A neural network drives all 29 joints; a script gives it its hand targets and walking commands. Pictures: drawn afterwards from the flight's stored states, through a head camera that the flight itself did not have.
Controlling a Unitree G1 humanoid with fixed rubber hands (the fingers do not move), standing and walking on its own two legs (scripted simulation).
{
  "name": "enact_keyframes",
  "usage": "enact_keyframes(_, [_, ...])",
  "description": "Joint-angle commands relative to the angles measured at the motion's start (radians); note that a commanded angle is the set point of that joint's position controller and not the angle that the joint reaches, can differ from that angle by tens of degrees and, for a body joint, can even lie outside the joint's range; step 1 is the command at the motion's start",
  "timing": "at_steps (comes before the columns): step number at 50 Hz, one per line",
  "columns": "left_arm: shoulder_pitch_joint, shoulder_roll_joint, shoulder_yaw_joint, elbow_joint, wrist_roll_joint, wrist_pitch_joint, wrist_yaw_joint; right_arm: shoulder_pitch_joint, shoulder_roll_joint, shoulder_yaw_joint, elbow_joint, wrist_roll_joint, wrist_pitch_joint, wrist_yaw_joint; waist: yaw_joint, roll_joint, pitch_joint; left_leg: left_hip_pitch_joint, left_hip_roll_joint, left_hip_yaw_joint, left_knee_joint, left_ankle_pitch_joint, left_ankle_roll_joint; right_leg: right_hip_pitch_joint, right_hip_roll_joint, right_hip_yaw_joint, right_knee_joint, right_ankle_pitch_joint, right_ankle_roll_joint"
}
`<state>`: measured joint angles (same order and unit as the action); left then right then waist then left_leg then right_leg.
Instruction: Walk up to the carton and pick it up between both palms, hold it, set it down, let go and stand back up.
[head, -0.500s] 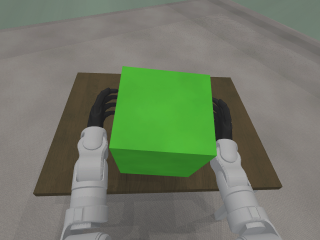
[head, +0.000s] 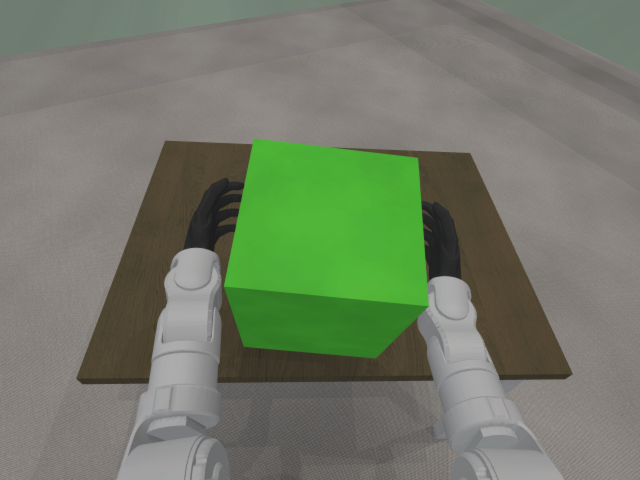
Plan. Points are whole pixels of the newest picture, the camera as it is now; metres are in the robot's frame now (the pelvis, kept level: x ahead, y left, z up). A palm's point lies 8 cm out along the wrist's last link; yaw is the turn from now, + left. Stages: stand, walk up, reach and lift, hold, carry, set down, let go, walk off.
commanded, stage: set down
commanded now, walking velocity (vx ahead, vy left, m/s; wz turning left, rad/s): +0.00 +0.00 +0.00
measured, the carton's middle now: (322, 261) +0.39 +0.00 +0.04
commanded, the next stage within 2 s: none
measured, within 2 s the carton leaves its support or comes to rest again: rests again in 1.64 s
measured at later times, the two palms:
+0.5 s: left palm (208, 245) +0.40 +0.15 +0.07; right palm (430, 264) +0.37 -0.15 +0.06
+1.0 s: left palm (211, 248) +0.41 +0.15 +0.04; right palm (423, 264) +0.38 -0.15 +0.04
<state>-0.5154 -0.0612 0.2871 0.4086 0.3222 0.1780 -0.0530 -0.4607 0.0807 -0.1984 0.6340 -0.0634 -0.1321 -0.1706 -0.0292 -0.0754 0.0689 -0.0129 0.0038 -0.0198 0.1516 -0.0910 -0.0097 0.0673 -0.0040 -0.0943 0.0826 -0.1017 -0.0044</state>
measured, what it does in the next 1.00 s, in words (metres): stands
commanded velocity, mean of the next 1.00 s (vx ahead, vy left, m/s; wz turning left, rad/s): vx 0.00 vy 0.00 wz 0.00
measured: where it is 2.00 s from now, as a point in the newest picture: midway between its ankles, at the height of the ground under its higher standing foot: outside the picture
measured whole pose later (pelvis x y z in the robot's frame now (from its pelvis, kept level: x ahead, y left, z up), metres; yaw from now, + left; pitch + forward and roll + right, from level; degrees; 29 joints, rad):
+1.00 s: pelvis +0.00 +0.00 +0.00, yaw +1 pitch +12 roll +0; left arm -0.75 -0.02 0.54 0.96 0.42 -0.16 -0.06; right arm -0.66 0.17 -0.59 0.85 -0.47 -0.23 -0.11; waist -0.03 -0.02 -0.08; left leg -0.30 0.00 -0.04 0.13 -0.03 -0.01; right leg -0.22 0.00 -0.10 0.08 -0.06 -0.01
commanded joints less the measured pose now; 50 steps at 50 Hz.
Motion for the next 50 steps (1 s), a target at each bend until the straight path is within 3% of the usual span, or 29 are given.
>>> enact_keyframes(1, [-0.485,-0.372,-0.283,-0.06,-0.02,-0.092,-0.096,-0.526,0.352,0.297,-0.166,-0.054,-0.077,0.121,-0.001,0.064,-0.392,0.059,-0.026,0.022,0.016,0.176,-0.034,0.137,0.035,-0.011,0.075,0.359,0.063])
enact_keyframes(6, [-0.506,-0.387,-0.254,0.025,-0.001,-0.129,-0.092,-0.531,0.371,0.258,-0.096,-0.096,-0.086,0.133,0.001,0.077,-0.423,0.062,-0.027,0.014,0.025,0.236,-0.039,0.119,0.037,-0.013,0.08,0.412,0.059])
enact_keyframes(9, [-0.511,-0.387,-0.227,0.066,0.006,-0.145,-0.1,-0.541,0.38,0.239,-0.068,-0.109,-0.09,0.133,0.002,0.08,-0.412,0.015,-0.03,0.014,0.019,0.203,-0.033,0.131,0.031,-0.012,0.081,0.401,0.061])
enact_keyframes(11, [-0.546,-0.396,-0.223,0.063,0.005,-0.166,-0.099,-0.545,0.395,0.225,-0.064,-0.126,-0.099,0.134,-0.009,0.075,-0.45,0.033,-0.029,0.013,0.022,0.243,-0.028,0.128,0.035,-0.007,0.083,0.446,0.062])
enact_keyframes(17, [-0.583,-0.415,-0.186,0.147,0.033,-0.237,-0.091,-0.572,0.44,0.197,-0.026,-0.189,-0.133,0.132,-0.001,0.087,-0.519,-0.023,-0.03,0.005,0.032,0.307,-0.021,0.158,0.038,0.001,0.105,0.542,0.061])
enact_keyframes(21, [-0.612,-0.409,-0.148,0.222,0.035,-0.273,-0.086,-0.586,0.455,0.156,0.039,-0.23,-0.141,0.135,-0.002,0.08,-0.533,-0.015,-0.024,-0.002,0.033,0.29,-0.022,0.112,0.039,-0.003,0.095,0.5,0.054])
enact_keyframes(26, [-0.64,-0.418,-0.112,0.299,0.051,-0.323,-0.091,-0.602,0.483,0.122,0.078,-0.26,-0.156,0.135,0.004,0.101,-0.562,-0.067,-0.026,-0.001,0.03,0.299,-0.01,0.118,0.032,0.009,0.101,0.541,0.052])
enact_keyframes(34, [-0.687,-0.408,-0.042,0.411,0.071,-0.367,-0.083,-0.636,0.509,0.045,0.14,-0.336,-0.16,0.136,-0.002,0.078,-0.579,-0.108,-0.02,-0.003,0.023,0.286,0.006,0.085,0.026,0.013,0.11,0.544,0.053])
enact_keyframes(50, [-0.76,-0.368,0.059,0.491,0.123,-0.404,-0.062,-0.684,0.519,-0.113,0.179,-0.46,-0.153,0.163,-0.002,0.105,-0.653,-0.12,-0.009,-0.009,0.02,0.254,0.004,-0.014,0.019,0.003,0.103,0.463,0.042])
